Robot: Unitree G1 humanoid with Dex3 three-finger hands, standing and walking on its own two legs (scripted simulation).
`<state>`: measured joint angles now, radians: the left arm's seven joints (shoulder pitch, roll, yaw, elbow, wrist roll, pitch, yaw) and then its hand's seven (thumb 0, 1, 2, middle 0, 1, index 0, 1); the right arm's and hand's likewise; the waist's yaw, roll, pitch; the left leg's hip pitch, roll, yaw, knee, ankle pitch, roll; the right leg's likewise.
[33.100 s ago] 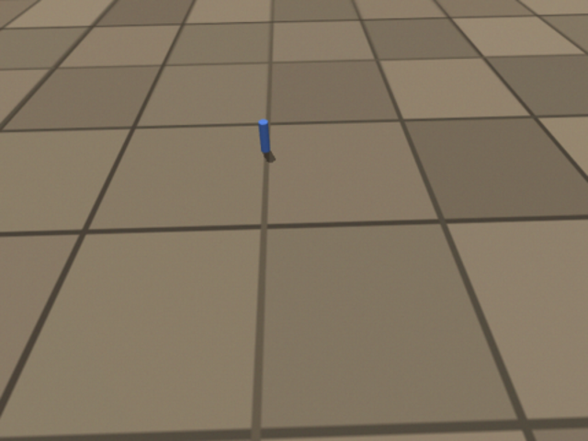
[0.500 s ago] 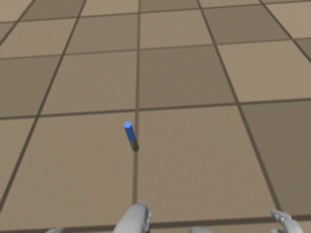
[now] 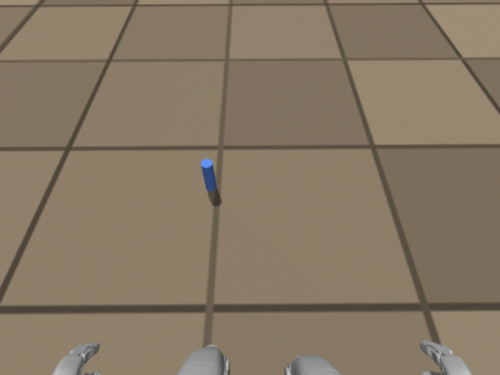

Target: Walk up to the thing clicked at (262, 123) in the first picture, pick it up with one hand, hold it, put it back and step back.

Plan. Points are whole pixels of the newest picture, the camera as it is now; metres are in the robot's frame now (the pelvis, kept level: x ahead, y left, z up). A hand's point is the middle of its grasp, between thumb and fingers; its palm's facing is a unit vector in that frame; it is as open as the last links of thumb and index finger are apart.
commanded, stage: step back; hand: left
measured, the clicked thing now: (209, 175) +0.94 +0.25 -0.66
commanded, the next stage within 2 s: stand in 1.22 s
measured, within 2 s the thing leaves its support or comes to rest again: neither
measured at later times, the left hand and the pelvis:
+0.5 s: hand out of the picture -0.05 +0.28 -0.14, palm faces +0.06 -0.91 -0.42, open 7.3 cm; pelvis -0.08 -0.01 +0.01, yaw +3 degrees
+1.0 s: hand out of the picture +0.01 +0.28 -0.15, palm faces +0.06 -0.93 -0.37, open 7.3 cm; pelvis -0.05 +0.01 +0.00, yaw +3 degrees
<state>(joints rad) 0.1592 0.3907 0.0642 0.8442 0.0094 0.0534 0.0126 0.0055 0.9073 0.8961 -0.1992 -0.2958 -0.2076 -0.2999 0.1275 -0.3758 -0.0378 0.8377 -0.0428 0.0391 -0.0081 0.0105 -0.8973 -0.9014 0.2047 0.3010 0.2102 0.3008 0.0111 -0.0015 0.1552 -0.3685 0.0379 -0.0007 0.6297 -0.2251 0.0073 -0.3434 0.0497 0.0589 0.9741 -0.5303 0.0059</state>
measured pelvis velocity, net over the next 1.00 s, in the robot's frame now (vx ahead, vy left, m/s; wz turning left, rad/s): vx -0.05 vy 0.01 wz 0.05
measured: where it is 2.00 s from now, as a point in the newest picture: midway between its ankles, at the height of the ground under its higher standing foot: outside the picture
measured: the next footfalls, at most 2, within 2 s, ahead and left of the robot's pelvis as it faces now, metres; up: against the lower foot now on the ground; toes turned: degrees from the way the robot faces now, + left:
right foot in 0.06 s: +0.00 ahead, -0.12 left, +0.00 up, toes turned +2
left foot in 0.38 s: -0.04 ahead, +0.13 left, +0.00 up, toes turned +2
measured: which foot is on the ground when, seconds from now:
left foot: down 0.00-0.08, up 0.10-0.36, down 0.38-0.62, up 0.64-0.84, down 0.86-1.00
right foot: up 0.00-0.04, down 0.06-1.00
